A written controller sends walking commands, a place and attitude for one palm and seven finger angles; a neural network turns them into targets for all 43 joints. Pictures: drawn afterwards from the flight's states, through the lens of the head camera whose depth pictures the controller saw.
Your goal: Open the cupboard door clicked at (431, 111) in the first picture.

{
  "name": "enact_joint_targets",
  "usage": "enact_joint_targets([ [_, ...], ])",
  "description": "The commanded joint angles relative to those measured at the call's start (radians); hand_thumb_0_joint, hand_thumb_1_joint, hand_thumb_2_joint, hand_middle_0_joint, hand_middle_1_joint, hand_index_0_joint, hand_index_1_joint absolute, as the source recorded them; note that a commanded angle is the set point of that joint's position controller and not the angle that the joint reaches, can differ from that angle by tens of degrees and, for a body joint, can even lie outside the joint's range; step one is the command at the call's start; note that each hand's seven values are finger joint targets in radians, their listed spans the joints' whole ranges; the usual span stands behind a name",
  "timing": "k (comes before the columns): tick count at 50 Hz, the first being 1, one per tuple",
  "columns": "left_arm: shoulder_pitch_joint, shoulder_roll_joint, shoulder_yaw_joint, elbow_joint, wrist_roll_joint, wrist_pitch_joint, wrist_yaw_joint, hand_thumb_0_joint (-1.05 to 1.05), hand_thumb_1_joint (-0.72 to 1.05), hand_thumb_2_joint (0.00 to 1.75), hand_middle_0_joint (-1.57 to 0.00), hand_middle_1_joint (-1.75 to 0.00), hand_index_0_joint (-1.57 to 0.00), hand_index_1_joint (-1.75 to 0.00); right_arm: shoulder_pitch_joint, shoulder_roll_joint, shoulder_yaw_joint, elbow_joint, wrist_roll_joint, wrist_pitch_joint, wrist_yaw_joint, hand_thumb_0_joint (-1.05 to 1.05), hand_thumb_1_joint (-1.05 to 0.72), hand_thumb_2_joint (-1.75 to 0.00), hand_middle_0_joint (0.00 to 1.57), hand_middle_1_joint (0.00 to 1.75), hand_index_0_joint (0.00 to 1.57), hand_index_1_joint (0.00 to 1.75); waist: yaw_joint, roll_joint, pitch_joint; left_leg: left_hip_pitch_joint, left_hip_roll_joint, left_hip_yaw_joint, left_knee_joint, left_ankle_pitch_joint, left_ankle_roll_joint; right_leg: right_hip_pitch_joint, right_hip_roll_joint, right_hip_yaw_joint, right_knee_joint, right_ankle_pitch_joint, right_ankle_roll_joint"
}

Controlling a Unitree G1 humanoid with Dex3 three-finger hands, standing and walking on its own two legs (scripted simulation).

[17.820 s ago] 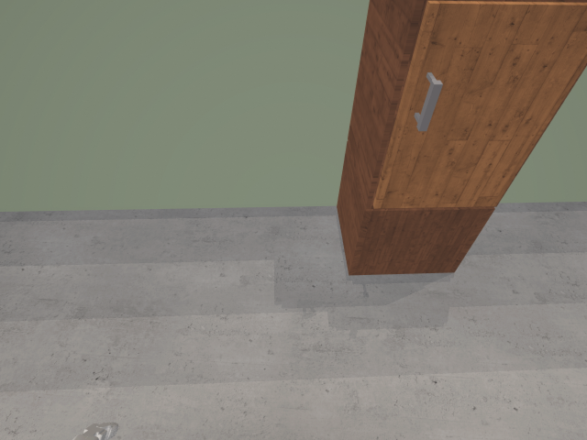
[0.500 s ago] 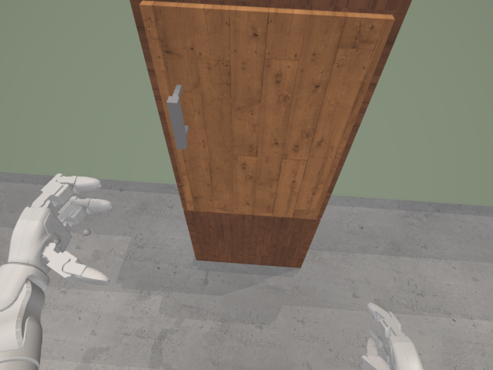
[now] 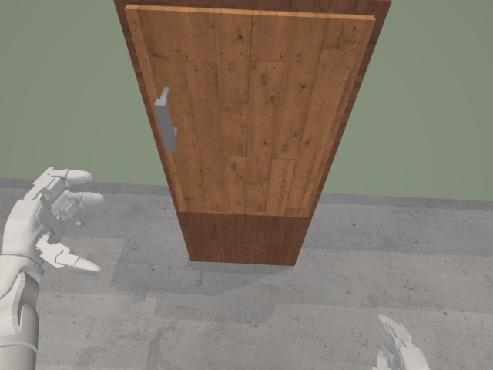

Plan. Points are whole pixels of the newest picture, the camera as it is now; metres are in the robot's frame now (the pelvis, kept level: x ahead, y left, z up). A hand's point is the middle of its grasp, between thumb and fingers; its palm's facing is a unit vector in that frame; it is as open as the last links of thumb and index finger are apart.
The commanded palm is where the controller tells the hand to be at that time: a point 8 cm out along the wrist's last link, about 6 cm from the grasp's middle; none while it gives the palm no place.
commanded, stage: raise the hand with hooked fingers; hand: left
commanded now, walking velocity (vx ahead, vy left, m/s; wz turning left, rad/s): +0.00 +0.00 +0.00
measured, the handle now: (168, 120) +0.56 +0.21 +0.07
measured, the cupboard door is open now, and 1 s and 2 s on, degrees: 0 0 0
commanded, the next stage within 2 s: move the hooked fingers beside the handle in 0.12 s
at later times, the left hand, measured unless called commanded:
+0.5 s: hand (94, 203) +0.33 +0.27 +0.09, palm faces +0.06 -1.00 -0.03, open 14.0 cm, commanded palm +0.30 +0.31 +0.09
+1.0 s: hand (101, 179) +0.38 +0.27 +0.09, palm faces +0.04 -1.00 +0.00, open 14.0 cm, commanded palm +0.36 +0.32 +0.08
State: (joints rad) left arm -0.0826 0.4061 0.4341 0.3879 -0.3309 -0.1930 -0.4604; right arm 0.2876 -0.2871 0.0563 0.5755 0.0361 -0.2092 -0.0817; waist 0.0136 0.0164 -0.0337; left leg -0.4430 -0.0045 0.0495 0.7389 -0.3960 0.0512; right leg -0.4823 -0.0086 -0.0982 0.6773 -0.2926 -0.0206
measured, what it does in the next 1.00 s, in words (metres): stands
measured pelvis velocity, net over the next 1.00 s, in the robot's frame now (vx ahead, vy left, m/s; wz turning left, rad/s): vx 0.00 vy -0.01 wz -0.01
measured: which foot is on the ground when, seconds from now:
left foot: down 0.00-1.00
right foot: down 0.00-1.00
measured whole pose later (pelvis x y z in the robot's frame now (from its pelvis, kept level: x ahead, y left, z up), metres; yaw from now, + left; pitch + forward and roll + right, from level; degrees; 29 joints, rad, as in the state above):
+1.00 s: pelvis +0.00 -0.01 -0.01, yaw -1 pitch +10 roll -1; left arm -0.45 0.52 0.47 0.82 -0.28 -0.25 -0.50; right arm 0.34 -0.30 0.05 0.60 0.04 -0.12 -0.08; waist -0.04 0.01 -0.05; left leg -0.55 0.01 0.05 0.78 -0.41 0.04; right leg -0.59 0.00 -0.09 0.72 -0.30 -0.03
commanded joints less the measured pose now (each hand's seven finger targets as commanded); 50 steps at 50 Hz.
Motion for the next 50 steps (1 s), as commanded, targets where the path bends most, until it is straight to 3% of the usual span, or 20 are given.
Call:
enact_joint_targets([
  [1,-0.253,0.271,0.085,-0.203,-0.029,-0.073,-0.014,0.0,-0.5,0.3,-0.3,-1.2,-0.3,-1.2,-0.053,-0.132,-0.055,-0.133,0.008,-0.055,-0.019,0.0,-0.9,-0.9,0.2,0.3,0.2,0.3,-0.005,0.084,-0.227,0.061,0.01,-0.089,-0.139,0.251,-0.044,0.149,0.019,0.054,-0.063,0.138,-0.02],
  [5,-0.24,0.275,0.095,-0.162,-0.037,-0.052,-0.023,0.0,-0.5,0.3,-0.3,-1.2,-0.3,-1.2,-0.057,-0.133,-0.052,-0.135,0.009,-0.055,-0.022,0.0,-0.9,-0.9,0.2,0.3,0.2,0.3,0.002,0.045,-0.223,0.039,0.007,-0.084,-0.136,0.246,-0.038,0.166,0.016,0.061,-0.065,0.151,-0.018],
  [11,-0.24,0.261,0.077,-0.171,-0.033,-0.05,-0.025,0.0,-0.5,0.3,-0.3,-1.2,-0.3,-1.2,-0.057,-0.129,-0.052,-0.138,0.01,-0.059,-0.022,0.0,-0.9,-0.9,0.2,0.3,0.2,0.3,0.002,0.053,-0.235,0.05,0.006,-0.08,-0.13,0.27,-0.037,0.167,0.016,0.062,-0.062,0.177,-0.016],
  [14,-0.368,0.284,0.076,-0.131,-0.027,-0.056,-0.014,0.0,-0.5,0.3,-0.3,-1.2,-0.3,-1.2,-0.053,-0.135,-0.049,-0.121,0.01,-0.054,-0.028,0.0,-0.9,-0.9,0.2,0.3,0.2,0.3,-0.025,0.021,-0.19,0.021,0.007,-0.084,-0.123,0.213,-0.035,0.134,0.017,0.069,-0.068,0.128,-0.014],
  [18,-0.429,0.321,0.097,-0.041,-0.009,-0.068,-0.013,0.0,-0.5,0.3,-0.3,-1.2,-0.3,-1.2,-0.041,-0.138,-0.049,-0.105,0.01,-0.048,-0.035,0.0,-0.9,-0.9,0.2,0.3,0.2,0.3,-0.028,0.015,-0.226,-0.007,0.002,-0.075,-0.113,0.191,-0.03,0.152,0.006,0.088,-0.068,0.11,-0.009],
  [19,-0.451,0.35,0.109,-0.036,-0.006,-0.073,-0.017,0.0,-0.5,0.3,-0.3,-1.2,-0.3,-1.2,-0.036,-0.142,-0.048,-0.104,0.009,-0.044,-0.034,0.0,-0.9,-0.9,0.2,0.3,0.2,0.3,-0.022,0.032,-0.237,-0.01,0.002,-0.076,-0.107,0.205,-0.031,0.164,0.008,0.09,-0.059,0.122,-0.014],
  [22,-0.521,0.321,0.057,-0.037,0.012,-0.088,-0.029,0.0,-0.5,0.3,-0.3,-1.2,-0.3,-1.2,-0.031,-0.134,-0.049,-0.102,0.011,-0.044,-0.033,0.0,-0.9,-0.9,0.2,0.3,0.2,0.3,-0.027,0.132,-0.292,0.032,0.0,-0.072,-0.103,0.235,-0.034,0.155,0.004,0.09,-0.048,0.154,-0.017],
  [24,-0.541,0.303,0.036,-0.009,0.008,-0.089,-0.034,0.0,-0.5,0.3,-0.3,-1.2,-0.3,-1.2,-0.02,-0.137,-0.049,-0.104,0.008,-0.042,-0.032,0.0,-0.9,-0.9,0.2,0.3,0.2,0.3,-0.033,0.096,-0.295,0.035,0.003,-0.078,-0.095,0.258,-0.033,0.149,0.012,0.084,-0.04,0.179,-0.018],
  [25,-0.542,0.339,0.069,0.012,0.007,-0.091,-0.032,0.0,-0.5,0.3,-0.3,-1.2,-0.3,-1.2,-0.01,-0.142,-0.054,-0.096,0.009,-0.038,-0.031,0.0,-0.9,-0.9,0.2,0.3,0.2,0.3,-0.034,0.068,-0.306,0.022,0.005,-0.075,-0.091,0.268,-0.032,0.163,0.009,0.087,-0.04,0.199,-0.014],
  [27,-0.49,0.339,0.088,0.049,0.002,-0.09,-0.031,0.0,-0.5,0.3,-0.3,-1.2,-0.3,-1.2,0.001,-0.144,-0.058,-0.099,0.009,-0.031,-0.026,0.0,-0.9,-0.9,0.2,0.3,0.2,0.3,-0.02,0.031,-0.327,0.008,0.004,-0.072,-0.093,0.294,-0.032,0.186,0.008,0.083,-0.032,0.234,-0.011],
  [28,-0.465,0.331,0.089,0.074,0.0,-0.081,-0.03,0.0,-0.5,0.3,-0.3,-1.2,-0.3,-1.2,0.001,-0.145,-0.057,-0.104,0.009,-0.027,-0.023,0.0,-0.9,-0.9,0.2,0.3,0.2,0.3,-0.013,0.02,-0.318,-0.011,0.003,-0.067,-0.094,0.282,-0.032,0.185,0.007,0.083,-0.032,0.23,-0.01],
  [30,-0.487,0.372,0.12,0.122,0.002,-0.073,-0.027,0.0,-0.5,0.3,-0.3,-1.2,-0.3,-1.2,0.008,-0.152,-0.056,-0.106,0.009,-0.014,-0.018,0.0,-0.9,-0.9,0.2,0.3,0.2,0.3,-0.011,-0.006,-0.294,-0.049,0.003,-0.064,-0.094,0.277,-0.03,0.19,0.008,0.088,-0.028,0.235,-0.01],
  [32,-0.502,0.382,0.127,0.131,0.012,-0.074,-0.018,0.0,-0.5,0.3,-0.3,-1.2,-0.3,-1.2,0.015,-0.153,-0.061,-0.108,0.01,-0.004,-0.012,0.0,-0.9,-0.9,0.2,0.3,0.2,0.3,-0.012,0.024,-0.285,-0.055,0.002,-0.058,-0.094,0.275,-0.03,0.179,0.006,0.091,-0.028,0.236,-0.009],
  [37,-0.562,0.423,0.146,0.07,0.03,-0.126,-0.013,0.0,-0.5,0.3,-0.3,-1.2,-0.3,-1.2,0.047,-0.152,-0.069,-0.112,0.003,0.016,-0.005,0.0,-0.9,-0.9,0.2,0.3,0.2,0.3,-0.015,0.085,-0.378,-0.011,0.005,-0.054,-0.079,0.348,-0.028,0.208,0.014,0.098,-0.007,0.303,-0.012],
  [38,-0.576,0.386,0.114,0.06,0.025,-0.136,-0.018,0.0,-0.5,0.3,-0.3,-1.2,-0.3,-1.2,0.046,-0.148,-0.068,-0.114,0.003,0.017,-0.004,0.0,-0.9,-0.9,0.2,0.3,0.2,0.3,-0.026,0.093,-0.379,0.005,0.005,-0.054,-0.077,0.355,-0.029,0.194,0.017,0.096,-0.007,0.306,-0.01],
  [39,-0.582,0.393,0.123,0.062,0.014,-0.142,-0.025,0.0,-0.5,0.3,-0.3,-1.2,-0.3,-1.2,0.053,-0.151,-0.071,-0.112,0.003,0.02,-0.005,0.0,-0.9,-0.9,0.2,0.3,0.2,0.3,-0.03,0.054,-0.383,0.005,0.009,-0.055,-0.069,0.375,-0.026,0.207,0.021,0.097,-0.004,0.331,-0.011],
  [43,-0.622,0.403,0.127,0.184,0.011,-0.133,-0.044,0.0,-0.5,0.3,-0.3,-1.2,-0.3,-1.2,0.064,-0.162,-0.07,-0.085,0.009,0.036,-0.011,0.0,-0.9,-0.9,0.2,0.3,0.2,0.3,-0.05,0.023,-0.305,-0.053,0.008,-0.056,-0.081,0.264,-0.024,0.15,0.018,0.097,-0.025,0.239,-0.005],
  [44,-0.645,0.394,0.112,0.197,0.011,-0.128,-0.052,0.0,-0.5,0.3,-0.3,-1.2,-0.3,-1.2,0.063,-0.163,-0.069,-0.087,0.009,0.039,-0.013,0.0,-0.9,-0.9,0.2,0.3,0.2,0.3,-0.05,0.049,-0.291,-0.054,0.006,-0.054,-0.08,0.268,-0.024,0.145,0.017,0.098,-0.022,0.241,-0.011],
  [45,-0.661,0.404,0.112,0.21,0.018,-0.123,-0.055,0.0,-0.5,0.3,-0.3,-1.2,-0.3,-1.2,0.069,-0.165,-0.072,-0.084,0.009,0.042,-0.013,0.0,-0.9,-0.9,0.2,0.3,0.2,0.3,-0.052,0.036,-0.305,-0.049,0.008,-0.057,-0.08,0.263,-0.024,0.136,0.016,0.094,-0.021,0.232,-0.008],
  [50,-0.79,0.411,0.069,0.239,0.054,-0.138,-0.045,0.0,-0.5,0.3,-0.3,-1.2,-0.3,-1.2,0.087,-0.167,-0.07,-0.079,0.006,0.053,-0.012,0.0,-0.9,-0.9,0.2,0.3,0.2,0.3,-0.066,0.103,-0.33,-0.019,0.012,-0.074,-0.071,0.273,-0.031,0.076,0.022,0.083,-0.009,0.197,-0.015],
])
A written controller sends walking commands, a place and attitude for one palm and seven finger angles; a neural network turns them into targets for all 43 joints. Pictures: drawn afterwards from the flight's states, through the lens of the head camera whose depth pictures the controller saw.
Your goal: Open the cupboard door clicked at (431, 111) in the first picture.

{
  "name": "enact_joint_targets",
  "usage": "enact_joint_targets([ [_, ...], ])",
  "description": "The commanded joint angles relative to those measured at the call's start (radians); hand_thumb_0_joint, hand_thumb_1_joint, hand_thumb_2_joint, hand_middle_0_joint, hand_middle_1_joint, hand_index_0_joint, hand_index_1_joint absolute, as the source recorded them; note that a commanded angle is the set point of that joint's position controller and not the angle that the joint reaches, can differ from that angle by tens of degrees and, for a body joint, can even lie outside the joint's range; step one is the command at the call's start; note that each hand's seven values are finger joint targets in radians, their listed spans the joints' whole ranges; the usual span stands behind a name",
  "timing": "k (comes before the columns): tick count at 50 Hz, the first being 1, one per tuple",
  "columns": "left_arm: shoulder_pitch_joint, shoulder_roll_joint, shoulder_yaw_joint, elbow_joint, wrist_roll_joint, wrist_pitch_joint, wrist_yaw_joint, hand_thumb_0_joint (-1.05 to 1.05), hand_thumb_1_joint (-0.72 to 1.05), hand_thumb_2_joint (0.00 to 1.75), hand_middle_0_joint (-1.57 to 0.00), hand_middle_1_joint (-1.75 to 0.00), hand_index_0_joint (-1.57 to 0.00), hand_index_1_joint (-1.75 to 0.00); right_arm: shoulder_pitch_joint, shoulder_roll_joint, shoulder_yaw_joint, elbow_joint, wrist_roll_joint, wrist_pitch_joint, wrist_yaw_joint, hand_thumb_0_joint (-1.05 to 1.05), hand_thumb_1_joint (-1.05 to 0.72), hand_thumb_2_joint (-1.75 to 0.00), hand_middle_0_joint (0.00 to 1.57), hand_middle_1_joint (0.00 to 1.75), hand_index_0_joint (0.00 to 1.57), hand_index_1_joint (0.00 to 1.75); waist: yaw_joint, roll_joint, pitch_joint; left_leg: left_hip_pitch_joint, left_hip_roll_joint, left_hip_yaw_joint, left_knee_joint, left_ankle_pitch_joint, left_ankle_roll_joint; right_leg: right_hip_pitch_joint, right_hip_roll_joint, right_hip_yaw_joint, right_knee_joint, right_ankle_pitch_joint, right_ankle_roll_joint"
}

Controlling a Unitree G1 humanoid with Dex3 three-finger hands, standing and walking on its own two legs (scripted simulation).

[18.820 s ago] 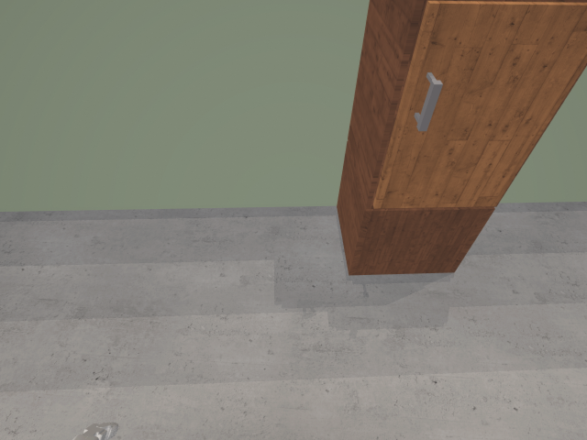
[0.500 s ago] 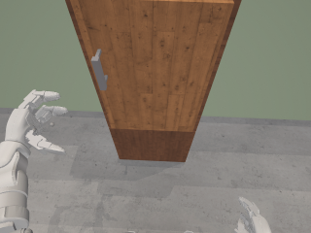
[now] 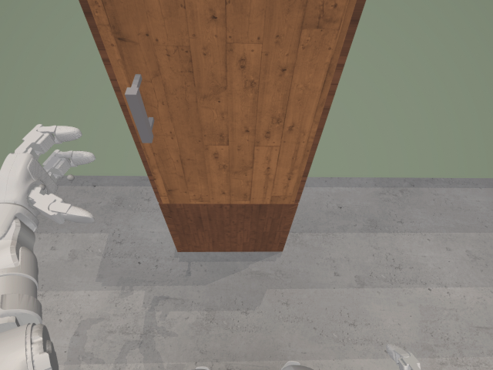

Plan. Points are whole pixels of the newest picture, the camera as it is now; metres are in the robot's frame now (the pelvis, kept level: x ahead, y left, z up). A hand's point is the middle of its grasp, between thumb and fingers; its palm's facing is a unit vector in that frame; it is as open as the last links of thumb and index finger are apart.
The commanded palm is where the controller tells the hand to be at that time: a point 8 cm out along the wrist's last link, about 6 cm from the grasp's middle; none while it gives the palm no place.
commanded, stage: move the hooked fingers beside the handle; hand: left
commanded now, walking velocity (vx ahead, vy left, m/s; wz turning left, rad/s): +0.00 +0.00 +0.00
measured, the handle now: (142, 109) +0.56 +0.22 +0.07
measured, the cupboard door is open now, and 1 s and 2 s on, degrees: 0 0 0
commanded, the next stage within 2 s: slide the fingers in behind the handle in 1.74 s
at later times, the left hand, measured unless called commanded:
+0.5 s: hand (95, 142) +0.45 +0.27 +0.09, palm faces +0.03 -1.00 +0.00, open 14.0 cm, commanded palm +0.43 +0.32 +0.08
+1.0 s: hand (109, 119) +0.52 +0.27 +0.09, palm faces +0.04 -1.00 -0.02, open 13.8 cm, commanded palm +0.48 +0.32 +0.08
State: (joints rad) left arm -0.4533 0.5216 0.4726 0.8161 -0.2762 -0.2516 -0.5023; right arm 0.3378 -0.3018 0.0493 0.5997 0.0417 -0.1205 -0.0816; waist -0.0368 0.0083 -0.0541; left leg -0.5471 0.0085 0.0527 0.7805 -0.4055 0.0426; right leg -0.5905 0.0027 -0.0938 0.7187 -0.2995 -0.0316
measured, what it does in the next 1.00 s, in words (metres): stands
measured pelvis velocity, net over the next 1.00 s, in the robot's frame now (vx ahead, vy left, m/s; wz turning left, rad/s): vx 0.01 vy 0.01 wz -0.04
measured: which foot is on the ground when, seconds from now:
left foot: down 0.00-1.00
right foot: down 0.00-1.00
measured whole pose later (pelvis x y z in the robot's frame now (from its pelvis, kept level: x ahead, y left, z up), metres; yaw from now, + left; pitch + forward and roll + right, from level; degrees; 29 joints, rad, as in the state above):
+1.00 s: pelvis +0.01 +0.01 -0.02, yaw -3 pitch +20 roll -3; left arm -0.90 0.73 0.55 1.21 -0.11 -0.33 -0.43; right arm 0.44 -0.31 0.06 0.59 0.00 0.06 -0.04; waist -0.17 0.01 -0.07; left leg -0.78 0.04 0.07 0.88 -0.45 0.06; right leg -0.82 0.03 -0.08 0.77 -0.31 -0.02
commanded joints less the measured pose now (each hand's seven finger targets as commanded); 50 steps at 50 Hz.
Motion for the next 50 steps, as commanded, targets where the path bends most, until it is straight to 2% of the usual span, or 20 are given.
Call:
enact_joint_targets([
  [1,-0.457,0.291,0.021,-0.171,0.002,-0.089,0.004,0.0,-0.5,0.3,-0.3,-1.2,-0.3,-1.2,0.043,-0.152,-0.062,-0.098,0.0,-0.032,-0.012,0.0,-0.9,-0.9,0.2,0.3,0.2,0.3,-0.029,0.093,-0.3,0.087,0.0,-0.083,-0.111,0.269,-0.023,0.164,0.013,0.074,-0.051,0.187,-0.003],
  [3,-0.501,0.293,0.023,-0.122,0.002,-0.105,0.015,0.0,-0.5,0.3,-0.3,-1.2,-0.3,-1.2,0.053,-0.156,-0.062,-0.087,-0.001,-0.028,-0.013,0.0,-0.9,-0.9,0.2,0.3,0.2,0.3,-0.036,0.061,-0.317,0.074,0.002,-0.086,-0.105,0.24,-0.022,0.156,0.013,0.077,-0.049,0.161,0.001],
  [4,-0.505,0.337,0.062,-0.097,-0.001,-0.113,0.018,0.0,-0.5,0.3,-0.3,-1.2,-0.3,-1.2,0.061,-0.161,-0.062,-0.086,-0.003,-0.024,-0.014,0.0,-0.9,-0.9,0.2,0.3,0.2,0.3,-0.027,0.04,-0.322,0.059,0.002,-0.087,-0.099,0.244,-0.021,0.17,0.015,0.078,-0.043,0.166,-0.002],
  [8,-0.55,0.343,0.046,-0.052,0.035,-0.126,0.03,0.0,-0.5,0.3,-0.3,-1.2,-0.3,-1.2,0.076,-0.159,-0.06,-0.08,-0.007,-0.011,-0.006,0.0,-0.9,-0.9,0.2,0.3,0.2,0.3,-0.021,0.128,-0.371,0.09,0.004,-0.097,-0.093,0.296,-0.035,0.139,0.012,0.069,-0.019,0.182,-0.005],
  [9,-0.575,0.33,0.02,-0.049,0.042,-0.126,0.028,0.0,-0.5,0.3,-0.3,-1.2,-0.3,-1.2,0.081,-0.16,-0.06,-0.082,-0.008,-0.006,-0.004,0.0,-0.9,-0.9,0.2,0.3,0.2,0.3,-0.032,0.158,-0.368,0.111,0.006,-0.1,-0.086,0.337,-0.041,0.113,0.017,0.065,-0.013,0.193,-0.008],
  [14,-0.607,0.327,0.022,0.026,0.047,-0.123,0.039,0.0,-0.5,0.3,-0.3,-1.2,-0.3,-1.2,0.109,-0.167,-0.062,-0.079,-0.011,0.021,0.004,0.0,-0.9,-0.9,0.2,0.3,0.2,0.3,-0.043,0.07,-0.362,0.079,0.017,-0.112,-0.078,0.352,-0.04,0.094,0.023,0.053,-0.003,0.194,-0.002],
  [17,-0.641,0.335,0.025,0.021,0.057,-0.135,0.051,0.0,-0.5,0.3,-0.3,-1.2,-0.3,-1.2,0.127,-0.169,-0.068,-0.073,-0.015,0.035,0.009,0.0,-0.9,-0.9,0.2,0.3,0.2,0.3,-0.043,0.113,-0.401,0.121,0.021,-0.118,-0.071,0.403,-0.052,0.071,0.023,0.052,0.0,0.198,0.0],
  [23,-0.688,0.385,0.054,0.068,0.084,-0.154,0.075,0.0,-0.5,0.3,-0.3,-1.2,-0.3,-1.2,0.161,-0.172,-0.071,-0.054,-0.022,0.067,0.014,0.0,-0.9,-0.9,0.2,0.3,0.2,0.3,-0.058,0.102,-0.413,0.098,0.023,-0.113,-0.057,0.408,-0.046,0.07,0.027,0.056,0.004,0.21,0.004],
  [26,-0.756,0.406,0.045,0.122,0.101,-0.151,0.075,0.0,-0.5,0.3,-0.3,-1.2,-0.3,-1.2,0.171,-0.175,-0.064,-0.04,-0.024,0.083,0.014,0.0,-0.9,-0.9,0.2,0.3,0.2,0.3,-0.079,0.11,-0.374,0.064,0.022,-0.113,-0.054,0.363,-0.043,0.047,0.029,0.058,0.002,0.189,0.003],
  [27,-0.744,0.435,0.065,0.139,0.11,-0.15,0.077,0.0,-0.5,0.3,-0.3,-1.2,-0.3,-1.2,0.176,-0.178,-0.065,-0.044,-0.024,0.087,0.013,0.0,-0.9,-0.9,0.2,0.3,0.2,0.3,-0.071,0.112,-0.38,0.045,0.021,-0.112,-0.053,0.34,-0.038,0.054,0.029,0.061,0.005,0.179,0.001],
  [28,-0.758,0.416,0.041,0.16,0.114,-0.147,0.077,0.0,-0.5,0.3,-0.3,-1.2,-0.3,-1.2,0.176,-0.177,-0.06,-0.047,-0.023,0.092,0.013,0.0,-0.9,-0.9,0.2,0.3,0.2,0.3,-0.085,0.095,-0.362,0.023,0.018,-0.109,-0.055,0.308,-0.031,0.053,0.028,0.063,0.001,0.17,0.003],
  [30,-0.8,0.466,0.07,0.156,0.122,-0.156,0.076,0.0,-0.5,0.3,-0.3,-1.2,-0.3,-1.2,0.189,-0.181,-0.062,-0.042,-0.028,0.098,0.009,0.0,-0.9,-0.9,0.2,0.3,0.2,0.3,-0.084,0.124,-0.4,0.035,0.019,-0.11,-0.046,0.335,-0.033,0.06,0.029,0.067,0.007,0.189,0.002],
  [32,-0.843,0.452,0.042,0.149,0.129,-0.162,0.073,0.0,-0.5,0.3,-0.3,-1.2,-0.3,-1.2,0.199,-0.182,-0.06,-0.036,-0.03,0.105,0.01,0.0,-0.9,-0.9,0.2,0.3,0.2,0.3,-0.102,0.165,-0.426,0.073,0.023,-0.117,-0.034,0.362,-0.039,0.02,0.03,0.064,0.012,0.186,0.003],
  [34,-0.861,0.433,0.027,0.168,0.126,-0.167,0.07,0.0,-0.5,0.3,-0.3,-1.2,-0.3,-1.2,0.214,-0.182,-0.062,-0.032,-0.034,0.11,0.01,0.0,-0.9,-0.9,0.2,0.3,0.2,0.3,-0.114,0.155,-0.431,0.09,0.027,-0.124,-0.023,0.398,-0.041,0.0,0.035,0.059,0.016,0.195,0.002],
  [39,-0.908,0.476,0.04,0.247,0.134,-0.136,0.067,0.0,-0.5,0.3,-0.3,-1.2,-0.3,-1.2,0.243,-0.196,-0.057,-0.019,-0.037,0.132,0.009,0.0,-0.9,-0.9,0.2,0.3,0.2,0.3,-0.137,0.114,-0.43,0.037,0.026,-0.125,-0.01,0.376,-0.028,0.005,0.035,0.063,0.017,0.208,0.007],
  [40,-0.911,0.501,0.052,0.25,0.146,-0.132,0.068,0.0,-0.5,0.3,-0.3,-1.2,-0.3,-1.2,0.248,-0.196,-0.057,-0.021,-0.039,0.136,0.009,0.0,-0.9,-0.9,0.2,0.3,0.2,0.3,-0.128,0.15,-0.449,0.04,0.025,-0.123,-0.008,0.385,-0.031,0.003,0.033,0.065,0.021,0.209,0.007],
  [41,-0.921,0.487,0.034,0.265,0.153,-0.125,0.07,0.0,-0.5,0.3,-0.3,-1.2,-0.3,-1.2,0.251,-0.194,-0.053,-0.021,-0.039,0.139,0.012,0.0,-0.9,-0.9,0.2,0.3,0.2,0.3,-0.139,0.157,-0.436,0.033,0.025,-0.121,-0.005,0.387,-0.03,-0.006,0.033,0.063,0.02,0.213,0.008],
  [43,-0.87,0.511,0.056,0.258,0.162,-0.126,0.075,0.0,-0.5,0.3,-0.3,-1.2,-0.3,-1.2,0.26,-0.193,-0.056,-0.033,-0.043,0.149,0.017,0.0,-0.9,-0.9,0.2,0.3,0.2,0.3,-0.121,0.154,-0.465,0.034,0.026,-0.115,0.001,0.421,-0.03,0.015,0.034,0.064,0.026,0.238,0.008],
  [46,-0.814,0.552,0.105,0.205,0.153,-0.143,0.072,0.0,-0.5,0.3,-0.3,-1.2,-0.3,-1.2,0.268,-0.191,-0.062,-0.055,-0.046,0.167,0.025,0.0,-0.9,-0.9,0.2,0.3,0.2,0.3,-0.094,0.158,-0.544,0.058,0.031,-0.104,0.016,0.517,-0.03,0.074,0.04,0.071,0.039,0.326,0.007],
  [50,-0.747,0.576,0.146,0.148,0.129,-0.148,0.055,0.0,-0.5,0.3,-0.3,-1.2,-0.3,-1.2,0.26,-0.187,-0.07,-0.076,-0.042,0.182,0.033,0.0,-0.9,-0.9,0.2,0.3,0.2,0.3,-0.074,0.163,-0.562,0.041,0.028,-0.086,0.017,0.552,-0.02,0.146,0.044,0.081,0.039,0.409,0.006],
])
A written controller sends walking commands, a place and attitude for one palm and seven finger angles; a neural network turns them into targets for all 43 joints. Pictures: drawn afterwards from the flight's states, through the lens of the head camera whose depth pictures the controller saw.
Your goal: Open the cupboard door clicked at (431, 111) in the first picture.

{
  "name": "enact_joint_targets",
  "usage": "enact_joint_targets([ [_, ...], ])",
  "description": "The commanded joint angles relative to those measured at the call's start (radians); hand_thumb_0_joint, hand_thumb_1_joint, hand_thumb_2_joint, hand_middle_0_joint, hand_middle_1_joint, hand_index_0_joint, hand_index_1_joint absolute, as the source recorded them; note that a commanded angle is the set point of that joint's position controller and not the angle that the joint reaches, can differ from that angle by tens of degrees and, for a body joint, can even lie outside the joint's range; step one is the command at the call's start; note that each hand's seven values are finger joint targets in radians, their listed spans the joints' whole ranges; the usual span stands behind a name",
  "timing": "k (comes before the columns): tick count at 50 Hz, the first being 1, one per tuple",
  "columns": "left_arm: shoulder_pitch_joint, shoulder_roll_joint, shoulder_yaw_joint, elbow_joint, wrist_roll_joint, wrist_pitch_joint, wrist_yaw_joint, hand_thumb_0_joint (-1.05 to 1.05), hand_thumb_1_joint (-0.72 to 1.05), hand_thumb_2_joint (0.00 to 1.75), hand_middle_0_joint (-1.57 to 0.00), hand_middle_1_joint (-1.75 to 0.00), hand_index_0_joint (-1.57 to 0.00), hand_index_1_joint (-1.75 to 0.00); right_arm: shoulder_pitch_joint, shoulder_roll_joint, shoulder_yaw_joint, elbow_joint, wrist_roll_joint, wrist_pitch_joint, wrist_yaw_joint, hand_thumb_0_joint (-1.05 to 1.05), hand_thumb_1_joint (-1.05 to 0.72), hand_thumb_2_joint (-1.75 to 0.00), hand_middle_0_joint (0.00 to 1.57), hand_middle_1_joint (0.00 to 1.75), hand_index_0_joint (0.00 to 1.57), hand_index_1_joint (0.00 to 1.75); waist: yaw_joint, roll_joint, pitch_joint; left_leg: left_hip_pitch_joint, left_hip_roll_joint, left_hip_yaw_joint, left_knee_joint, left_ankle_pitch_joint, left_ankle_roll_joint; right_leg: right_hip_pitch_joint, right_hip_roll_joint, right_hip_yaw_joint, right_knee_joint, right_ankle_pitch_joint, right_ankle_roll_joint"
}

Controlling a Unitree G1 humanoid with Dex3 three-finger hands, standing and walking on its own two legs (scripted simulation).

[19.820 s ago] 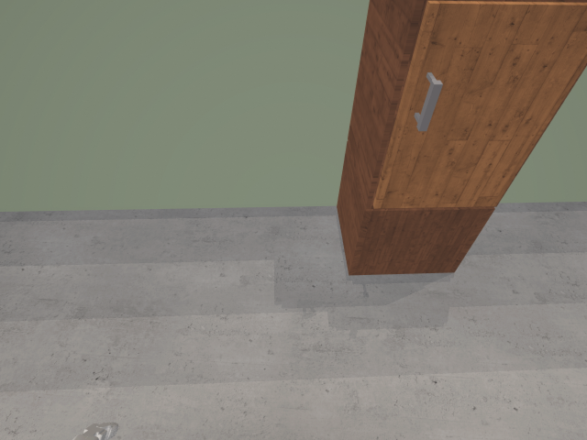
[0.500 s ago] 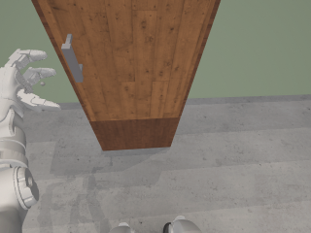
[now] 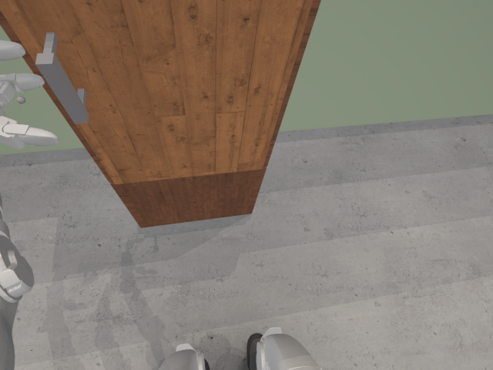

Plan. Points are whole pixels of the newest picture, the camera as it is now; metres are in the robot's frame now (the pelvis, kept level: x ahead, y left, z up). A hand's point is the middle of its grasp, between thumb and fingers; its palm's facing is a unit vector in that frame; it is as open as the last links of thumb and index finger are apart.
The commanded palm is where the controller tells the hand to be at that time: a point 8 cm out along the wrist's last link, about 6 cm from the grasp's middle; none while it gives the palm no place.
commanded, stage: move the hooked fingers beside the handle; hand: left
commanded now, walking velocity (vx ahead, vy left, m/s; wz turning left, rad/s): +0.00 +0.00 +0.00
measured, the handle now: (66, 81) +0.54 +0.24 +0.09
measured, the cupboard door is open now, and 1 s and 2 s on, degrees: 0 0 0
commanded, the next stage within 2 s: slide the fingers in behind the handle in 0.74 s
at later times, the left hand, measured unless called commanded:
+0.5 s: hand (12, 118) +0.46 +0.29 +0.10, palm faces +0.07 -1.00 +0.00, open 14.0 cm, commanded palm +0.45 +0.33 +0.09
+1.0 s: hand (16, 107) +0.48 +0.29 +0.10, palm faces +0.06 -1.00 +0.00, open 14.0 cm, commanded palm +0.46 +0.32 +0.09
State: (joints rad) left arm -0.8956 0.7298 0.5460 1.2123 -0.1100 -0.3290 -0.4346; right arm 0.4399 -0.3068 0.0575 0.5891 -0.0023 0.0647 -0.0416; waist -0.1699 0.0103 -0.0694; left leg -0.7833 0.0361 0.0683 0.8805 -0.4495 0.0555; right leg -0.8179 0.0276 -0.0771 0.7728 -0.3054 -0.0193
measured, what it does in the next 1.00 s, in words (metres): stands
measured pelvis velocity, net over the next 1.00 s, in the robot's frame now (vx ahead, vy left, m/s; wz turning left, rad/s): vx -0.01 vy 0.01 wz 0.01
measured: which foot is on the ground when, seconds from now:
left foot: down 0.00-1.00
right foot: down 0.00-1.00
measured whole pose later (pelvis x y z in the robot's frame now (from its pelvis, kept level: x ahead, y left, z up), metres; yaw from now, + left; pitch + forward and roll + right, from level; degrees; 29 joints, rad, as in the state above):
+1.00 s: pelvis -0.01 +0.01 +0.00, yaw +0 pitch +20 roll -4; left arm -0.90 0.72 0.51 1.20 -0.14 -0.33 -0.45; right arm 0.46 -0.30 0.06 0.60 0.00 0.08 -0.04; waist -0.17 0.01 -0.07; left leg -0.80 0.03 0.05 0.91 -0.46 0.06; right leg -0.82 0.03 -0.09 0.78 -0.31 -0.01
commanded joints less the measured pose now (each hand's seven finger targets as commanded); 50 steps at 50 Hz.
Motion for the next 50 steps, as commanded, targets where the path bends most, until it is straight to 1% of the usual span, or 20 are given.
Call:
enact_joint_targets([
  [1,-0.289,0.365,0.077,-0.258,-0.041,-0.067,-0.018,0.0,-0.5,0.3,-0.3,-1.2,-0.3,-1.2,0.155,-0.179,-0.08,-0.068,0.004,0.0,-0.006,0.0,-0.9,-0.9,0.2,0.3,0.2,0.3,0.06,0.157,-0.529,0.275,0.001,-0.099,-0.086,0.597,-0.03,0.375,0.02,0.064,-0.02,0.42,-0.005],
  [6,-0.261,0.327,0.063,-0.314,-0.069,-0.062,-0.047,0.0,-0.5,0.3,-0.3,-1.2,-0.3,-1.2,0.141,-0.176,-0.085,-0.071,0.01,0.01,-0.003,0.0,-0.9,-0.9,0.2,0.3,0.2,0.3,0.056,0.19,-0.494,0.337,0.007,-0.104,-0.089,0.651,-0.034,0.331,0.026,0.054,-0.032,0.41,-0.005],
  [8,-0.246,0.287,0.037,-0.308,-0.08,-0.058,-0.055,0.0,-0.5,0.3,-0.3,-1.2,-0.3,-1.2,0.132,-0.173,-0.083,-0.07,0.012,0.012,-0.002,0.0,-0.9,-0.9,0.2,0.3,0.2,0.3,0.05,0.169,-0.453,0.327,0.007,-0.102,-0.096,0.616,-0.031,0.319,0.026,0.05,-0.041,0.385,-0.003],
  [9,-0.262,0.237,0.004,-0.336,-0.092,-0.061,-0.062,0.0,-0.5,0.3,-0.3,-1.2,-0.3,-1.2,0.127,-0.168,-0.084,-0.074,0.014,0.011,-0.003,0.0,-0.9,-0.9,0.2,0.3,0.2,0.3,0.04,0.182,-0.463,0.367,0.008,-0.106,-0.092,0.656,-0.033,0.303,0.029,0.047,-0.04,0.397,-0.006],
  [10,-0.252,0.236,0.002,-0.336,-0.091,-0.059,-0.065,0.0,-0.5,0.3,-0.3,-1.2,-0.3,-1.2,0.127,-0.17,-0.086,-0.069,0.013,0.011,-0.003,0.0,-0.9,-0.9,0.2,0.3,0.2,0.3,0.048,0.191,-0.469,0.384,0.01,-0.114,-0.092,0.665,-0.041,0.284,0.028,0.042,-0.04,0.375,-0.005],
  [12,-0.26,0.19,-0.031,-0.313,-0.096,-0.053,-0.064,0.0,-0.5,0.3,-0.3,-1.2,-0.3,-1.2,0.12,-0.168,-0.084,-0.059,0.012,0.01,-0.004,0.0,-0.9,-0.9,0.2,0.3,0.2,0.3,0.034,0.176,-0.429,0.381,0.011,-0.116,-0.096,0.629,-0.043,0.251,0.028,0.038,-0.049,0.338,-0.004],
  [13,-0.254,0.198,-0.022,-0.272,-0.097,-0.045,-0.06,0.0,-0.5,0.3,-0.3,-1.2,-0.3,-1.2,0.119,-0.171,-0.084,-0.054,0.013,0.011,-0.006,0.0,-0.9,-0.9,0.2,0.3,0.2,0.3,0.028,0.115,-0.399,0.339,0.008,-0.113,-0.097,0.578,-0.036,0.261,0.028,0.037,-0.05,0.328,-0.001],
  [14,-0.271,0.212,-0.016,-0.261,-0.099,-0.046,-0.057,0.0,-0.5,0.3,-0.3,-1.2,-0.3,-1.2,0.115,-0.173,-0.08,-0.055,0.014,0.01,-0.009,0.0,-0.9,-0.9,0.2,0.3,0.2,0.3,0.03,0.114,-0.382,0.319,0.004,-0.115,-0.101,0.561,-0.035,0.267,0.026,0.038,-0.047,0.327,-0.007],
  [16,-0.339,0.17,-0.067,-0.267,-0.084,-0.044,-0.049,0.0,-0.5,0.3,-0.3,-1.2,-0.3,-1.2,0.103,-0.168,-0.077,-0.05,0.014,0.006,-0.011,0.0,-0.9,-0.9,0.2,0.3,0.2,0.3,0.017,0.161,-0.375,0.327,0.002,-0.12,-0.106,0.523,-0.042,0.229,0.02,0.036,-0.045,0.284,-0.006],
  [18,-0.367,0.206,-0.051,-0.263,-0.064,-0.053,-0.027,0.0,-0.5,0.3,-0.3,-1.2,-0.3,-1.2,0.102,-0.171,-0.075,-0.047,0.01,0.0,-0.015,0.0,-0.9,-0.9,0.2,0.3,0.2,0.3,0.017,0.153,-0.371,0.32,0.001,-0.131,-0.104,0.49,-0.047,0.214,0.018,0.034,-0.039,0.248,-0.008],
  [20,-0.395,0.205,-0.05,-0.308,-0.057,-0.078,-0.007,0.0,-0.5,0.3,-0.3,-1.2,-0.3,-1.2,0.103,-0.166,-0.076,-0.049,0.006,-0.004,-0.015,0.0,-0.9,-0.9,0.2,0.3,0.2,0.3,0.026,0.198,-0.449,0.385,0.003,-0.139,-0.091,0.559,-0.062,0.209,0.019,0.034,-0.025,0.26,-0.009],
  [24,-0.43,0.242,-0.018,-0.282,-0.056,-0.097,0.017,0.0,-0.5,0.3,-0.3,-1.2,-0.3,-1.2,0.102,-0.17,-0.071,-0.044,0.004,-0.011,-0.016,0.0,-0.9,-0.9,0.2,0.3,0.2,0.3,0.021,0.159,-0.475,0.364,0.004,-0.146,-0.079,0.542,-0.064,0.224,0.02,0.034,-0.012,0.258,-0.01],
  [26,-0.456,0.232,-0.044,-0.241,-0.041,-0.085,0.019,0.0,-0.5,0.3,-0.3,-1.2,-0.3,-1.2,0.096,-0.169,-0.065,-0.036,0.008,-0.013,-0.017,0.0,-0.9,-0.9,0.2,0.3,0.2,0.3,0.007,0.157,-0.438,0.329,0.003,-0.147,-0.086,0.496,-0.061,0.215,0.016,0.034,-0.018,0.238,-0.006],
  [30,-0.409,0.249,-0.044,-0.194,-0.019,-0.062,0.016,0.0,-0.5,0.3,-0.3,-1.2,-0.3,-1.2,0.104,-0.172,-0.06,-0.046,0.007,-0.013,-0.016,0.0,-0.9,-0.9,0.2,0.3,0.2,0.3,0.023,0.188,-0.441,0.313,0.001,-0.142,-0.089,0.488,-0.061,0.215,0.015,0.036,-0.014,0.229,-0.009],
  [33,-0.376,0.278,-0.021,-0.155,-0.024,-0.052,0.008,0.0,-0.5,0.3,-0.3,-1.2,-0.3,-1.2,0.112,-0.178,-0.058,-0.055,0.009,-0.009,-0.017,0.0,-0.9,-0.9,0.2,0.3,0.2,0.3,0.023,0.098,-0.417,0.227,-0.002,-0.129,-0.093,0.412,-0.042,0.261,0.016,0.042,-0.019,0.231,-0.007],
  [35,-0.398,0.282,-0.016,-0.149,-0.035,-0.056,-0.001,0.0,-0.5,0.3,-0.3,-1.2,-0.3,-1.2,0.116,-0.181,-0.057,-0.056,0.009,-0.009,-0.018,0.0,-0.9,-0.9,0.2,0.3,0.2,0.3,0.015,0.087,-0.405,0.201,-0.003,-0.124,-0.097,0.378,-0.035,0.272,0.016,0.047,-0.023,0.227,-0.005],
  [39,-0.432,0.338,0.013,-0.208,-0.027,-0.084,-0.008,0.0,-0.5,0.3,-0.3,-1.2,-0.3,-1.2,0.135,-0.186,-0.063,-0.057,0.006,-0.01,-0.02,0.0,-0.9,-0.9,0.2,0.3,0.2,0.3,0.023,0.158,-0.477,0.241,-0.004,-0.127,-0.088,0.407,-0.04,0.268,0.02,0.051,-0.01,0.231,-0.013],
  [44,-0.431,0.299,-0.011,-0.194,-0.041,-0.081,-0.022,0.0,-0.5,0.3,-0.3,-1.2,-0.3,-1.2,0.148,-0.186,-0.063,-0.041,0.005,-0.005,-0.019,0.0,-0.9,-0.9,0.2,0.3,0.2,0.3,0.006,0.16,-0.447,0.26,0.001,-0.134,-0.088,0.416,-0.04,0.236,0.024,0.044,-0.022,0.217,-0.011],
  [47,-0.373,0.305,0.004,-0.21,-0.047,-0.065,-0.03,0.0,-0.5,0.3,-0.3,-1.2,-0.3,-1.2,0.154,-0.187,-0.069,-0.044,0.005,-0.002,-0.017,0.0,-0.9,-0.9,0.2,0.3,0.2,0.3,0.027,0.172,-0.494,0.279,0.003,-0.126,-0.084,0.463,-0.041,0.255,0.023,0.046,-0.02,0.252,-0.009],
  [50,-0.361,0.25,-0.029,-0.262,-0.052,-0.059,-0.025,0.0,-0.5,0.3,-0.3,-1.2,-0.3,-1.2,0.152,-0.178,-0.073,-0.047,0.004,0.004,-0.009,0.0,-0.9,-0.9,0.2,0.3,0.2,0.3,0.031,0.232,-0.495,0.349,0.01,-0.135,-0.083,0.564,-0.058,0.214,0.026,0.031,-0.02,0.265,-0.011],
])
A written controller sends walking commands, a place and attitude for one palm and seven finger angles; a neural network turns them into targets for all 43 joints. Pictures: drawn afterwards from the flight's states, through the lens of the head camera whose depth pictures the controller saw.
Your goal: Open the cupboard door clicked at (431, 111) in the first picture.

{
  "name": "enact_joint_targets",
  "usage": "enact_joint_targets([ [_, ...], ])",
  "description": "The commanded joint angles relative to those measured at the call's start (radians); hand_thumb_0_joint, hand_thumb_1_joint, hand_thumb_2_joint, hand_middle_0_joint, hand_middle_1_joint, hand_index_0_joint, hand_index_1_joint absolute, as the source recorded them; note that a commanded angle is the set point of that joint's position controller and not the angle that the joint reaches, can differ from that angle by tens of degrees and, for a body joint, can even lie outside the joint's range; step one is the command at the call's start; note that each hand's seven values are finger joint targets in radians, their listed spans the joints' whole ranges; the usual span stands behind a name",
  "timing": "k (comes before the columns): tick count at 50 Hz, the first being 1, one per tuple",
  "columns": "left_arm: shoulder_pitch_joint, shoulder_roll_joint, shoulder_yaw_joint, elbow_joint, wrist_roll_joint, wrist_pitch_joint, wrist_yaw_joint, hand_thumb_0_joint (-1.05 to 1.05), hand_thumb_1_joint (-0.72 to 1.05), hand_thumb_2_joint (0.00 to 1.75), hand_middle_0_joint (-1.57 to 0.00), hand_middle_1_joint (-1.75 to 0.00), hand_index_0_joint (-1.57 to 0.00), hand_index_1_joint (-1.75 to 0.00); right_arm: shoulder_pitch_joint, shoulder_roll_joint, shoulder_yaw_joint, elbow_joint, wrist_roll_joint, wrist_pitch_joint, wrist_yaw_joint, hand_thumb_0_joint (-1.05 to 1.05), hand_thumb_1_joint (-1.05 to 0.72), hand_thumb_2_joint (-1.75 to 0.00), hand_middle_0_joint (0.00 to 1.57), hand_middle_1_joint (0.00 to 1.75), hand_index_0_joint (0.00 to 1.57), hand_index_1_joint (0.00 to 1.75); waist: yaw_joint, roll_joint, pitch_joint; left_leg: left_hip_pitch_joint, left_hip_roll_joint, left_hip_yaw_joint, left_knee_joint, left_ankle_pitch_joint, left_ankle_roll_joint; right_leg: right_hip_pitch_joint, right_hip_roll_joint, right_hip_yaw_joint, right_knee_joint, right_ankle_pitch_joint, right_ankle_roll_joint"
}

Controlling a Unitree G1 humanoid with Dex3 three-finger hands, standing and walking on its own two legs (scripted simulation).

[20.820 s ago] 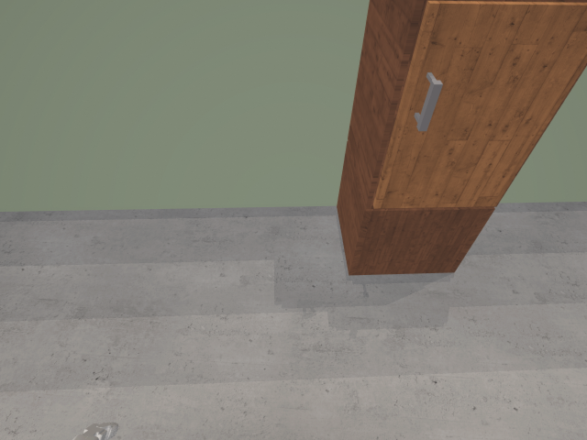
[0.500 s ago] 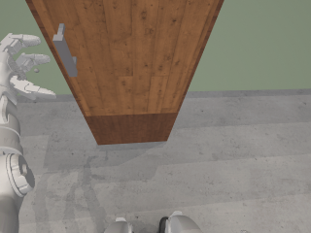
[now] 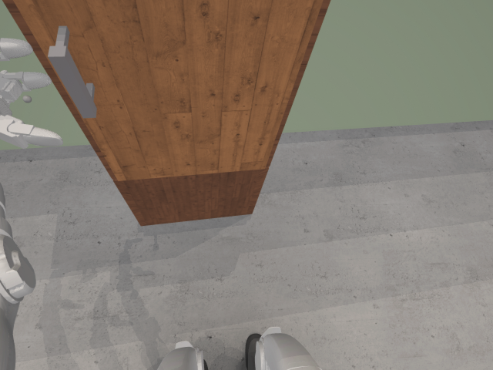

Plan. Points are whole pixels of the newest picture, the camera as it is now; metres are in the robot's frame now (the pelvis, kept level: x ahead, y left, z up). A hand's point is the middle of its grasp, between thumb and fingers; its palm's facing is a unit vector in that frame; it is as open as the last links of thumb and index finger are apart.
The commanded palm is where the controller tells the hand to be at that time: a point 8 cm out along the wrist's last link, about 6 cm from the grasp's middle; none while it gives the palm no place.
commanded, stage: slide the fingers in behind the handle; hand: left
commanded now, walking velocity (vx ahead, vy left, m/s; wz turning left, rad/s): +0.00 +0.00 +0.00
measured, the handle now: (76, 75) +0.55 +0.23 +0.09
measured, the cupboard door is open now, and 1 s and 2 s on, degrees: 0 0 0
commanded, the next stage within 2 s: close the thumb around the handle in 1.44 s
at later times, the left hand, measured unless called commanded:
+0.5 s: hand (51, 107) +0.48 +0.25 +0.10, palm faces +0.06 -1.00 +0.00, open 14.0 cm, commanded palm +0.46 +0.29 +0.09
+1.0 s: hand (90, 99) +0.49 +0.20 +0.10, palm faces +0.07 -1.00 -0.01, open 14.0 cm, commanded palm +0.46 +0.25 +0.09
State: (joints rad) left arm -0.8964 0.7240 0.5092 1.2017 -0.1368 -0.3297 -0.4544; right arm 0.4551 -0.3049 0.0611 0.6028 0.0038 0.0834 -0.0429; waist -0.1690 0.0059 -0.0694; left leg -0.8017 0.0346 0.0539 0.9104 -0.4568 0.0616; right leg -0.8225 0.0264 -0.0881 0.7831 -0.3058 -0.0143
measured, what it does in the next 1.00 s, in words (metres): stands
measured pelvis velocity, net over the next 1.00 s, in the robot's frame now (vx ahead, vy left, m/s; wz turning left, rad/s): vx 0.00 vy -0.01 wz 0.01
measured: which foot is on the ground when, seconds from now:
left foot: down 0.00-1.00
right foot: down 0.00-1.00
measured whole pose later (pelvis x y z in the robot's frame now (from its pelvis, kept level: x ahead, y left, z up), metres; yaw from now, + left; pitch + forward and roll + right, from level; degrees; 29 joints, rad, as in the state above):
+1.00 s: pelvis +0.00 -0.01 +0.00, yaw +0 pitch +18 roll -2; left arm -0.87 0.51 0.41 1.15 -0.10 -0.36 -0.24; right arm 0.43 -0.28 0.04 0.61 0.00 0.05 -0.01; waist -0.15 0.02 -0.08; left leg -0.75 0.03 0.06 0.88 -0.45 0.05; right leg -0.79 0.02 -0.08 0.79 -0.32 -0.03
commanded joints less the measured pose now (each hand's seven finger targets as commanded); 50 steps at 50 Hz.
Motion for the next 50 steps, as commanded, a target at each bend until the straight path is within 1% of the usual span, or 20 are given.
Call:
enact_joint_targets([
  [1,-0.364,0.247,0.007,-0.276,-0.028,-0.059,0.002,0.0,-0.5,0.3,-0.3,-1.2,-0.3,-1.2,0.138,-0.179,-0.079,-0.058,-0.003,-0.013,-0.006,0.0,-0.9,-0.9,0.2,0.3,0.2,0.3,0.029,0.229,-0.494,0.387,0.015,-0.124,-0.11,0.593,-0.067,0.209,0.029,0.039,-0.033,0.268,-0.015],
  [4,-0.311,0.25,0.039,-0.28,-0.043,-0.056,0.028,0.0,-0.5,0.3,-0.3,-1.2,-0.3,-1.2,0.136,-0.18,-0.083,-0.068,-0.004,-0.01,-0.001,0.0,-0.9,-0.9,0.2,0.3,0.2,0.3,0.038,0.163,-0.483,0.361,0.015,-0.12,-0.111,0.608,-0.062,0.246,0.034,0.039,-0.032,0.301,-0.017],
  [7,-0.311,0.191,0.002,-0.283,-0.041,-0.052,0.047,0.0,-0.5,0.3,-0.3,-1.2,-0.3,-1.2,0.122,-0.172,-0.083,-0.073,-0.001,-0.01,0.006,0.0,-0.9,-0.9,0.2,0.3,0.2,0.3,0.034,0.163,-0.443,0.336,0.01,-0.11,-0.121,0.567,-0.057,0.248,0.029,0.042,-0.038,0.294,-0.012],
  [10,-0.304,0.208,0.014,-0.32,-0.028,-0.063,0.064,0.0,-0.5,0.3,-0.3,-1.2,-0.3,-1.2,0.119,-0.168,-0.086,-0.077,-0.001,-0.01,0.007,0.0,-0.9,-0.9,0.2,0.3,0.2,0.3,0.045,0.182,-0.472,0.367,0.012,-0.113,-0.119,0.614,-0.063,0.26,0.028,0.044,-0.029,0.317,-0.014],
  [14,-0.314,0.155,-0.015,-0.369,-0.037,-0.083,0.078,0.0,-0.5,0.3,-0.3,-1.2,-0.3,-1.2,0.104,-0.16,-0.088,-0.079,-0.001,-0.014,0.011,0.0,-0.9,-0.9,0.2,0.3,0.2,0.3,0.041,0.187,-0.477,0.409,0.016,-0.118,-0.111,0.666,-0.072,0.25,0.03,0.041,-0.026,0.329,-0.016],
  [16,-0.32,0.073,-0.068,-0.34,-0.046,-0.077,0.075,0.0,-0.5,0.3,-0.3,-1.2,-0.3,-1.2,0.099,-0.155,-0.087,-0.069,0.0,-0.019,0.012,0.0,-0.9,-0.9,0.2,0.3,0.2,0.3,0.024,0.166,-0.459,0.43,0.02,-0.124,-0.111,0.666,-0.077,0.215,0.03,0.035,-0.034,0.309,-0.01],
  [18,-0.351,0.082,-0.065,-0.291,-0.046,-0.068,0.079,0.0,-0.5,0.3,-0.3,-1.2,-0.3,-1.2,0.091,-0.158,-0.084,-0.056,0.001,-0.022,0.008,0.0,-0.9,-0.9,0.2,0.3,0.2,0.3,0.012,0.129,-0.403,0.363,0.012,-0.118,-0.119,0.549,-0.066,0.219,0.027,0.038,-0.039,0.273,-0.008],
  [21,-0.399,0.079,-0.076,-0.261,-0.027,-0.062,0.099,0.0,-0.5,0.3,-0.3,-1.2,-0.3,-1.2,0.087,-0.157,-0.079,-0.049,0.001,-0.031,0.003,0.0,-0.9,-0.9,0.2,0.3,0.2,0.3,0.008,0.142,-0.382,0.345,0.006,-0.124,-0.127,0.487,-0.063,0.195,0.02,0.038,-0.037,0.231,-0.011],
  [24,-0.443,0.058,-0.095,-0.304,-0.012,-0.08,0.124,0.0,-0.5,0.3,-0.3,-1.2,-0.3,-1.2,0.094,-0.153,-0.079,-0.048,-0.006,-0.043,0.005,0.0,-0.9,-0.9,0.2,0.3,0.2,0.3,0.009,0.18,-0.443,0.393,0.005,-0.139,-0.116,0.549,-0.075,0.183,0.02,0.035,-0.021,0.237,-0.015],
  [26,-0.442,0.088,-0.065,-0.299,-0.011,-0.095,0.137,0.0,-0.5,0.3,-0.3,-1.2,-0.3,-1.2,0.093,-0.154,-0.081,-0.043,-0.008,-0.047,0.008,0.0,-0.9,-0.9,0.2,0.3,0.2,0.3,0.017,0.151,-0.486,0.385,0.004,-0.135,-0.107,0.544,-0.076,0.215,0.02,0.041,-0.018,0.254,-0.012],
  [28,-0.432,0.066,-0.075,-0.267,-0.014,-0.098,0.143,0.0,-0.5,0.3,-0.3,-1.2,-0.3,-1.2,0.089,-0.15,-0.077,-0.043,-0.006,-0.05,0.009,0.0,-0.9,-0.9,0.2,0.3,0.2,0.3,0.013,0.109,-0.463,0.339,0.001,-0.127,-0.113,0.502,-0.067,0.243,0.019,0.044,-0.019,0.26,-0.01],
  [31,-0.432,0.067,-0.076,-0.236,-0.001,-0.091,0.149,0.0,-0.5,0.3,-0.3,-1.2,-0.3,-1.2,0.091,-0.151,-0.075,-0.04,-0.006,-0.05,0.012,0.0,-0.9,-0.9,0.2,0.3,0.2,0.3,0.015,0.135,-0.441,0.303,-0.004,-0.118,-0.117,0.464,-0.059,0.246,0.016,0.048,-0.018,0.254,-0.012],
  [32,-0.413,0.109,-0.046,-0.234,0.008,-0.088,0.155,0.0,-0.5,0.3,-0.3,-1.2,-0.3,-1.2,0.096,-0.154,-0.078,-0.042,-0.006,-0.048,0.01,0.0,-0.9,-0.9,0.2,0.3,0.2,0.3,0.026,0.116,-0.444,0.289,-0.005,-0.116,-0.116,0.46,-0.055,0.261,0.015,0.05,-0.017,0.261,-0.013],
  [33,-0.42,0.089,-0.068,-0.256,0.013,-0.088,0.157,0.0,-0.5,0.3,-0.3,-1.2,-0.3,-1.2,0.093,-0.15,-0.076,-0.05,-0.005,-0.049,0.013,0.0,-0.9,-0.9,0.2,0.3,0.2,0.3,0.026,0.151,-0.456,0.297,-0.008,-0.112,-0.12,0.46,-0.055,0.266,0.014,0.054,-0.017,0.263,-0.013],
  [35,-0.386,0.112,-0.039,-0.267,0.015,-0.091,0.166,0.0,-0.5,0.3,-0.3,-1.2,-0.3,-1.2,0.099,-0.15,-0.079,-0.058,-0.006,-0.047,0.014,0.0,-0.9,-0.9,0.2,0.3,0.2,0.3,0.042,0.146,-0.49,0.31,-0.005,-0.113,-0.117,0.501,-0.057,0.28,0.016,0.052,-0.012,0.285,-0.014],
  [41,-0.423,0.004,-0.107,-0.279,0.003,-0.099,0.187,0.0,-0.5,0.3,-0.3,-1.2,-0.3,-1.2,0.102,-0.143,-0.084,-0.048,-0.005,-0.048,0.022,0.0,-0.9,-0.9,0.2,0.3,0.2,0.3,0.012,0.125,-0.441,0.31,-0.004,-0.108,-0.129,0.441,-0.051,0.257,0.021,0.051,-0.031,0.254,-0.01],
  [44,-0.4,0.057,-0.056,-0.258,0.007,-0.096,0.207,0.0,-0.5,0.3,-0.3,-1.2,-0.3,-1.2,0.115,-0.151,-0.086,-0.046,-0.007,-0.05,0.018,0.0,-0.9,-0.9,0.2,0.3,0.2,0.3,0.021,0.072,-0.438,0.26,-0.01,-0.097,-0.134,0.398,-0.037,0.307,0.018,0.061,-0.037,0.264,-0.011],
  [45,-0.418,0.053,-0.067,-0.269,0.013,-0.097,0.209,0.0,-0.5,0.3,-0.3,-1.2,-0.3,-1.2,0.112,-0.146,-0.085,-0.043,-0.006,-0.051,0.019,0.0,-0.9,-0.9,0.2,0.3,0.2,0.3,0.021,0.107,-0.448,0.265,-0.012,-0.093,-0.138,0.396,-0.038,0.308,0.015,0.064,-0.037,0.267,-0.009],
  [47,-0.389,0.059,-0.058,-0.246,0.021,-0.095,0.218,0.0,-0.5,0.3,-0.3,-1.2,-0.3,-1.2,0.113,-0.144,-0.084,-0.045,-0.006,-0.052,0.02,0.0,-0.9,-0.9,0.2,0.3,0.2,0.3,0.027,0.078,-0.43,0.232,-0.015,-0.085,-0.139,0.37,-0.033,0.326,0.013,0.07,-0.041,0.265,-0.009],
  [50,-0.41,0.054,-0.064,-0.289,0.026,-0.115,0.225,0.0,-0.5,0.3,-0.3,-1.2,-0.3,-1.2,0.114,-0.14,-0.086,-0.045,-0.008,-0.056,0.022,0.0,-0.9,-0.9,0.2,0.3,0.2,0.3,0.027,0.099,-0.463,0.262,-0.015,-0.087,-0.135,0.411,-0.035,0.336,0.014,0.072,-0.034,0.298,-0.01],
])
